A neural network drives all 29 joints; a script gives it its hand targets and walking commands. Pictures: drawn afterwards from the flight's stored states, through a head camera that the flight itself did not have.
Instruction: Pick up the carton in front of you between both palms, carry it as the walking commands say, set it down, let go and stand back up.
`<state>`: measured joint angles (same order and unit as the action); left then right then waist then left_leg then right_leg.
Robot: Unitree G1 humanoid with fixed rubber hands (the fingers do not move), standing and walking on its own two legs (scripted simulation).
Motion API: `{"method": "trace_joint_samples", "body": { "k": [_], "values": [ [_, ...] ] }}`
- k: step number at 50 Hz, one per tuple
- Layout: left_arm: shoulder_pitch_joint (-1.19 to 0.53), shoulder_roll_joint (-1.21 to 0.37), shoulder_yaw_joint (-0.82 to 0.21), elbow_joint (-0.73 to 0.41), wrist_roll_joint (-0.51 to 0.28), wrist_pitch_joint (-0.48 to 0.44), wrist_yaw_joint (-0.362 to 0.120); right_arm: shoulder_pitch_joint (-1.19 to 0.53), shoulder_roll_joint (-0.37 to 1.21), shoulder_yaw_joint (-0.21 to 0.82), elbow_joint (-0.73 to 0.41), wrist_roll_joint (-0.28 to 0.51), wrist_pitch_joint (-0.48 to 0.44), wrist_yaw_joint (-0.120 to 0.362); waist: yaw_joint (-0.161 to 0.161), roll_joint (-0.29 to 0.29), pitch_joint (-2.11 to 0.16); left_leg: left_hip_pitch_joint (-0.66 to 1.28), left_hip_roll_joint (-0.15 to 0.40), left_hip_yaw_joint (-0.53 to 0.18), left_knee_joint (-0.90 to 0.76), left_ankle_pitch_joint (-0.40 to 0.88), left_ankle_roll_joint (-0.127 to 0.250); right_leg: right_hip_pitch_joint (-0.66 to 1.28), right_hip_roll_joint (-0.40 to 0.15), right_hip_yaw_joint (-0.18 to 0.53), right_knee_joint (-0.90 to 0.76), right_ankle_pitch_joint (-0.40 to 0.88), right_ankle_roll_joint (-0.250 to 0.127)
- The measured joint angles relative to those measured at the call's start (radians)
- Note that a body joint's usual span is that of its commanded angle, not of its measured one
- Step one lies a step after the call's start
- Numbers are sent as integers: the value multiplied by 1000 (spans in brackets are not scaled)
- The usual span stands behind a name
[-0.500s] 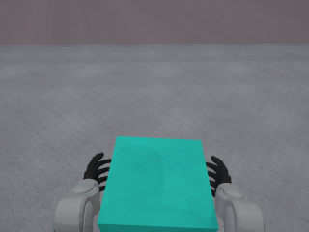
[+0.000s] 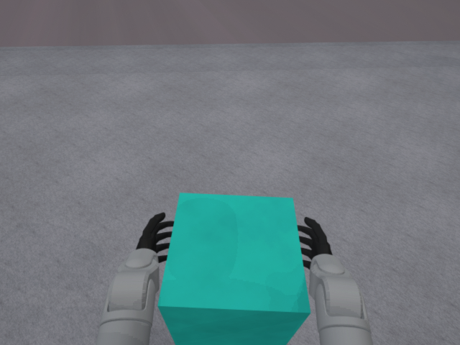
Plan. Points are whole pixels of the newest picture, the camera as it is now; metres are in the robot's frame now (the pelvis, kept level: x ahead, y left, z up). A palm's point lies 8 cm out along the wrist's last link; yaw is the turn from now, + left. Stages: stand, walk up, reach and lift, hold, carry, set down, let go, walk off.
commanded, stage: carry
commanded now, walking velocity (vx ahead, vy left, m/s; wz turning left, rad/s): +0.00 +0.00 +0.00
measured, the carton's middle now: (232, 275) +0.29 +0.00 -0.05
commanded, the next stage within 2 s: hold in 0.08 s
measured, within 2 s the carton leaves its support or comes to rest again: neither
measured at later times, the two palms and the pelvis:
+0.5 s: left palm (123, 274) +0.25 +0.17 +0.05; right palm (304, 253) +0.29 -0.12 +0.04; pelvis -0.01 -0.02 +0.01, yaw +9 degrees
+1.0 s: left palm (146, 269) +0.25 +0.14 +0.06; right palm (325, 249) +0.30 -0.16 +0.05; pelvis -0.02 -0.06 +0.01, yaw +10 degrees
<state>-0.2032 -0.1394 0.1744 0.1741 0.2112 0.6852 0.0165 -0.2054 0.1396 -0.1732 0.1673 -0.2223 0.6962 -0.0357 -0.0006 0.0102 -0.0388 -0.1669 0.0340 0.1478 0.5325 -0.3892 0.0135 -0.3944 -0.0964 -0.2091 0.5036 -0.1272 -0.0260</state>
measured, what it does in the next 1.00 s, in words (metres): shifts its weight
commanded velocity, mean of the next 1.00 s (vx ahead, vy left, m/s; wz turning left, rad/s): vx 0.00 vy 0.00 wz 0.00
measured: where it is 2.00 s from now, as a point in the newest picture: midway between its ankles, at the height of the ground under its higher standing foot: outside the picture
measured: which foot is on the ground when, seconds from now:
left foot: down 0.00-1.00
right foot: down 0.00-1.00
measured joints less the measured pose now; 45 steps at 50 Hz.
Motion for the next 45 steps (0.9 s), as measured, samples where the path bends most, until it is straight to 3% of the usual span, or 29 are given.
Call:
{"method": "trace_joint_samples", "body": {
  "k": [5,6,10,15,19,33,45],
  "values": [
    [1,0,-5,-33,-5,-13,-1,0,1,4,-38,7,-8,-1,-1,8,27,9,4,-3,4,-4,1,14,6,1,-6,6,3],
    [5,0,-12,-38,-7,-21,-3,8,-1,7,-60,8,-5,-3,-5,23,49,30,1,-36,-14,60,4,43,28,38,-33,15,4],
    [15,1,-34,-32,-2,-33,-13,50,-7,17,-100,10,-2,-8,-12,27,101,119,-26,-103,-106,57,6,150,63,165,-125,67,37],
    [13,2,-17,-17,-4,-36,-14,32,-4,17,-71,5,-2,-8,5,24,122,154,-47,-157,-156,96,3,205,67,228,-167,47,64],
    [8,1,6,-2,-5,-34,-14,4,0,14,-31,-11,-2,1,16,31,122,163,-46,-181,-153,102,-5,224,66,211,-169,51,55],
    [-56,-12,50,90,32,-39,-41,-33,7,-26,15,-43,12,10,0,47,115,159,-23,-210,-137,112,-29,224,85,180,-146,51,23],
    [-89,-20,86,135,58,-44,-55,-69,15,-53,51,-64,19,17,-3,53,95,152,-7,-233,-134,111,-18,217,101,159,-132,44,-1]
  ]
}}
